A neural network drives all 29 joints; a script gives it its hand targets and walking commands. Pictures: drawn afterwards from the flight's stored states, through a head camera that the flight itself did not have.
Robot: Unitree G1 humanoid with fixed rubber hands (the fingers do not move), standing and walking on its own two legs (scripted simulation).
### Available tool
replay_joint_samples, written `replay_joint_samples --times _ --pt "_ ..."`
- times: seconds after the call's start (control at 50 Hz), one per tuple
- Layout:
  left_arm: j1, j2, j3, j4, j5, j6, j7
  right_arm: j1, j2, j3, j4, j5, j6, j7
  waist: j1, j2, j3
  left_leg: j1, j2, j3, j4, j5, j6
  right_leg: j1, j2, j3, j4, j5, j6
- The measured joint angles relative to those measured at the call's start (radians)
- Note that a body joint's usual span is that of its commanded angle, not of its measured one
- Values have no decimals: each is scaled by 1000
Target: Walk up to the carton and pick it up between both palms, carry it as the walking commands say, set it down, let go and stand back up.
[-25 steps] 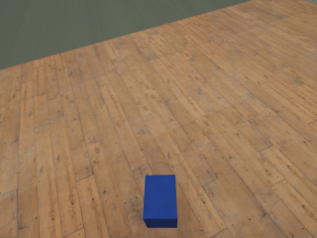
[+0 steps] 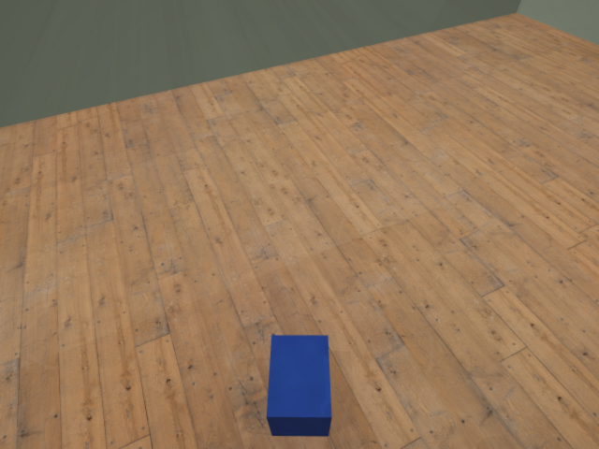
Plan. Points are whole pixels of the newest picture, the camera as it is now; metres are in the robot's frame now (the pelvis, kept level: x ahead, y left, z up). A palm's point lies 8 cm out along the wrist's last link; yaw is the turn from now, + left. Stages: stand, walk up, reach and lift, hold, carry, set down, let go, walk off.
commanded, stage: walk up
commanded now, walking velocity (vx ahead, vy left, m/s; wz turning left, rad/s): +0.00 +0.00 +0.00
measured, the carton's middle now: (299, 385) +0.44 +0.02 -0.68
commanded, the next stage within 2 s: stand in 0.16 s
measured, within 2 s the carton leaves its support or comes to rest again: neither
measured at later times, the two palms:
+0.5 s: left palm out of the picture -0.02 +0.22 -0.15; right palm out of the picture -0.03 -0.19 -0.15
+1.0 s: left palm out of the picture +0.02 +0.22 -0.15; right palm out of the picture -0.01 -0.19 -0.15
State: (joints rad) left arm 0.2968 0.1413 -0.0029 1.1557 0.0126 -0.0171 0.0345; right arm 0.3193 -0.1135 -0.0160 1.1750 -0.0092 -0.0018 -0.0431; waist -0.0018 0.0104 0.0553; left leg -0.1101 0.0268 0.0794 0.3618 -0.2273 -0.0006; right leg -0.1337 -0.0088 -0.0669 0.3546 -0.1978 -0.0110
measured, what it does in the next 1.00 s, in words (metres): stands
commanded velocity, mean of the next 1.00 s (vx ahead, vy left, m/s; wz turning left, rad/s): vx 0.00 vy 0.00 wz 0.00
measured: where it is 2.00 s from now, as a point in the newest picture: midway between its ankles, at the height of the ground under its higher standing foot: outside the picture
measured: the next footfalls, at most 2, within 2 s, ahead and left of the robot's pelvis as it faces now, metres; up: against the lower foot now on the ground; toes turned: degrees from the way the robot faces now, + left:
none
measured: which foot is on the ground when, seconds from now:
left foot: down 0.00-1.00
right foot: down 0.00-1.00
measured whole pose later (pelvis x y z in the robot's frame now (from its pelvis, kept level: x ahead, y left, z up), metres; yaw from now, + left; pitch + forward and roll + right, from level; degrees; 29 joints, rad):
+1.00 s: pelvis +0.03 +0.01 +0.00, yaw +0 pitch +1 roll +0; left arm 0.28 0.11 0.01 1.16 0.01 -0.02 0.05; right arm 0.34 -0.10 -0.02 1.16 -0.01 -0.03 -0.05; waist -0.01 0.02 0.03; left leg -0.10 0.01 0.08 0.37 -0.28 0.01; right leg -0.13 -0.02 -0.06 0.37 -0.25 0.01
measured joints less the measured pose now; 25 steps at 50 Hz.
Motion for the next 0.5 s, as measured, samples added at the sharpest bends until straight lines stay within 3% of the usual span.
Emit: replay_joint_samples --times 0.5 --pt "14 -25 -1 24 0 0 6 9 9 -4 -20 -4 -14 3 3 3 -25 -17 -13 9 5 -19 13 -23 -13 10 14 -19 14"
